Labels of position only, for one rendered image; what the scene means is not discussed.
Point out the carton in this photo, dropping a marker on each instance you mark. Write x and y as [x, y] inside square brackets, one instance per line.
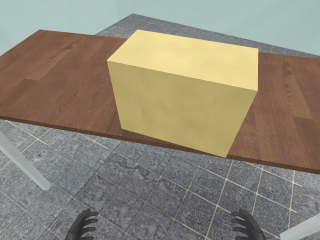
[191, 92]

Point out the robot right hand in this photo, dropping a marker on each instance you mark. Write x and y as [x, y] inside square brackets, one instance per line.
[252, 229]

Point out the robot left hand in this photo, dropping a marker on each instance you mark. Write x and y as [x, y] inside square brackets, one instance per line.
[76, 230]

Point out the table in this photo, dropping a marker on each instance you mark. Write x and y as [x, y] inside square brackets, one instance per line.
[61, 80]

